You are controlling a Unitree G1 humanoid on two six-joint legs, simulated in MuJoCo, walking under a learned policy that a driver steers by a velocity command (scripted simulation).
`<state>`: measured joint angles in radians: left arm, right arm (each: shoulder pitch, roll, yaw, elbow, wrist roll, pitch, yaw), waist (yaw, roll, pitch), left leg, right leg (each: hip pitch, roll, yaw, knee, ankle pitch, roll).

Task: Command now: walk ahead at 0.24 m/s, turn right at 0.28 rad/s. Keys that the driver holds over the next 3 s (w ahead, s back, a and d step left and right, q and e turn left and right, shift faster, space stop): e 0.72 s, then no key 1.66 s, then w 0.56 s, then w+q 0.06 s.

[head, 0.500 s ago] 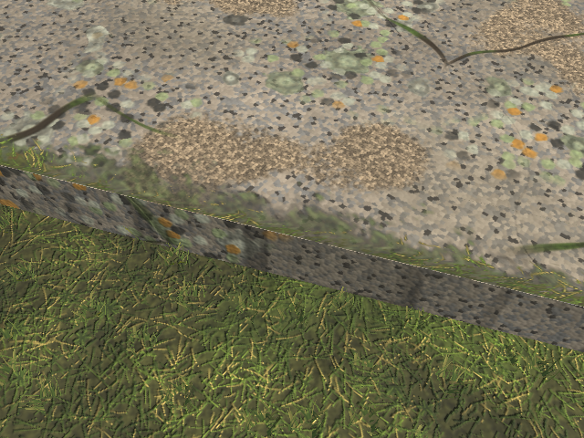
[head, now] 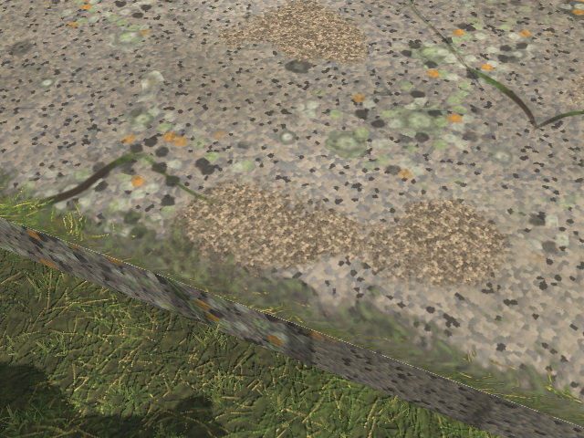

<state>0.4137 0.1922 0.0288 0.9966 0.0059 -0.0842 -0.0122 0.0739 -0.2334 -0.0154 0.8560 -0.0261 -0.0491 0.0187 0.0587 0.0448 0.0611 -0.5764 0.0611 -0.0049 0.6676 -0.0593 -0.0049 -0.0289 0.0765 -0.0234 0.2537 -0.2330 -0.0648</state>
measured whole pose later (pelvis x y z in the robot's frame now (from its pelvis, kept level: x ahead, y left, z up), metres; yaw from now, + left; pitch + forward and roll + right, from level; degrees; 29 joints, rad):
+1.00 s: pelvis +0.07 +0.02 -0.01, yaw -30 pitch +0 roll +0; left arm 0.17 0.28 0.05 0.86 0.01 0.04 0.01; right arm 0.20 -0.25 -0.04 0.85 -0.01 0.02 -0.04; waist 0.01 -0.03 0.05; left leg -0.20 -0.02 0.00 0.45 -0.25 0.02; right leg -0.27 0.09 0.12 0.50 -0.23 -0.04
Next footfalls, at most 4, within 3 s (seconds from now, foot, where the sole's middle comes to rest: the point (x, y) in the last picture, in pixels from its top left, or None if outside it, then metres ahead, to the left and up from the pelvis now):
0.10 left None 0.21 0.10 -0.78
0.54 right None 0.02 -0.09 -0.78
0.98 left None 0.15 0.10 -0.78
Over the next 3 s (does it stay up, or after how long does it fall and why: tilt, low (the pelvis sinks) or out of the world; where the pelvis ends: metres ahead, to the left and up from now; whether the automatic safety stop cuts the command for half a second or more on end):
stays up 0.19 -0.08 -0.01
